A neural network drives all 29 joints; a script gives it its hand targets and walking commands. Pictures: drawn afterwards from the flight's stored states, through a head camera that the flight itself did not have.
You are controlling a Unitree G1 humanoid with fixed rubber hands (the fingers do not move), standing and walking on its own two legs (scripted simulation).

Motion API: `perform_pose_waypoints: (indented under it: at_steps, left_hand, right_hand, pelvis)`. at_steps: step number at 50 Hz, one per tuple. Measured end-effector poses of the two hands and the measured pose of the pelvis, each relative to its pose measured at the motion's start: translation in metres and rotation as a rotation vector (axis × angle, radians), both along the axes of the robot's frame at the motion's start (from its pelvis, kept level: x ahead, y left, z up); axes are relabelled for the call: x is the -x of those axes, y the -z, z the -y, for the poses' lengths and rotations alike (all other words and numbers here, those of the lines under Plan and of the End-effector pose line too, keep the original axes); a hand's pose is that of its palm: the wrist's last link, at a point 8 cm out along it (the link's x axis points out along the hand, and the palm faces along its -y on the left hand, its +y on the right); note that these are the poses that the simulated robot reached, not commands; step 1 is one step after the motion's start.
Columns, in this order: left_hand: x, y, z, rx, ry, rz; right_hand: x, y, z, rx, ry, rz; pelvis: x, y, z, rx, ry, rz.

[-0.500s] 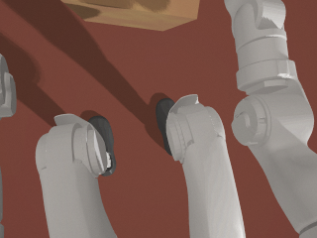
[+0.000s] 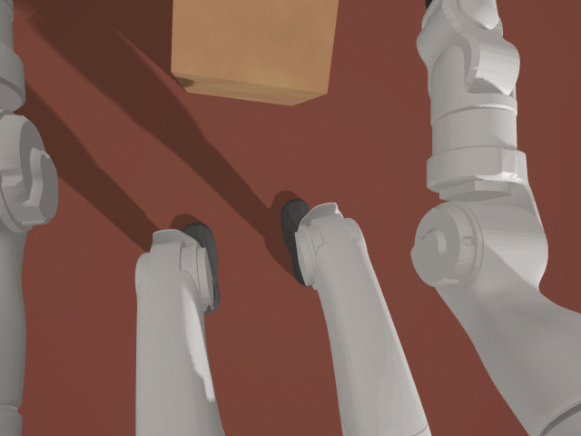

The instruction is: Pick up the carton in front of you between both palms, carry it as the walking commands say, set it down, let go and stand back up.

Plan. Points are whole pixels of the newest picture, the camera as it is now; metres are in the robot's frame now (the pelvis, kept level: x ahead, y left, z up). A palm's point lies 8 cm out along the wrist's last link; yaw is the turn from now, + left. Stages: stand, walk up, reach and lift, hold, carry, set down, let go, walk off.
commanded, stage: set down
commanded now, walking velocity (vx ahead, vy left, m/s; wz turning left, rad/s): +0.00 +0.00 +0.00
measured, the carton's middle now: (250, 28) +0.57 -0.04 -0.39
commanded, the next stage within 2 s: let go in 0.36 s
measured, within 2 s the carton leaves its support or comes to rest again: neither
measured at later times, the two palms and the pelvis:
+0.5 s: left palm out of the picture +0.62 +0.18 +0.04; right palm out of the picture +0.52 -0.21 +0.03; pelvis +0.03 +0.00 +0.14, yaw +3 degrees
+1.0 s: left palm out of the picture +0.41 +0.20 +0.13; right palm out of the picture +0.36 -0.24 +0.14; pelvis +0.08 -0.02 +0.23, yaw +4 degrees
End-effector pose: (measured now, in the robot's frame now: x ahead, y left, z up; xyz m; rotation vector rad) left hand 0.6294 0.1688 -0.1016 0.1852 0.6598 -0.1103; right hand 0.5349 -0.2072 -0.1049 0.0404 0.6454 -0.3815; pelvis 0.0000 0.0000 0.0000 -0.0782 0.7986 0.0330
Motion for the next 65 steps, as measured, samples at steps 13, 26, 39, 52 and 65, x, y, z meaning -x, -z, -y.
perform_pose_waypoints:
  at_steps: [13,26,39,52,65]
  left_hand:
    - [0.0,-0.082,-0.006,0.0,-0.004,-0.011]
    - [0.019,-0.14,-0.012,-0.008,-0.044,-0.02]
    - [0.144,-0.179,-0.024,-0.064,-0.248,-0.033]
    - [0.227,-0.236,-0.032,-0.072,-0.22,-0.055]
    - [0.296,-0.272,-0.05,-0.06,-0.213,-0.078]
  right_hand:
    - [0.004,-0.083,0.004,-0.003,-0.004,0.005]
    - [0.014,-0.14,-0.002,0.021,-0.078,-0.018]
    - [0.095,-0.193,0.011,0.085,-0.362,-0.134]
    - [0.189,-0.254,0.034,0.069,-0.391,-0.166]
    - [0.244,-0.297,0.029,0.061,-0.366,-0.176]
  pelvis:
    - [-0.015,-0.076,-0.001,-0.016,-0.006,-0.023]
    - [-0.031,-0.139,0.004,-0.035,-0.017,-0.002]
    - [-0.054,-0.192,0.017,-0.067,-0.037,0.145]
    - [-0.081,-0.23,0.022,-0.088,-0.024,0.413]
    - [-0.116,-0.256,0.012,-0.091,-0.012,0.655]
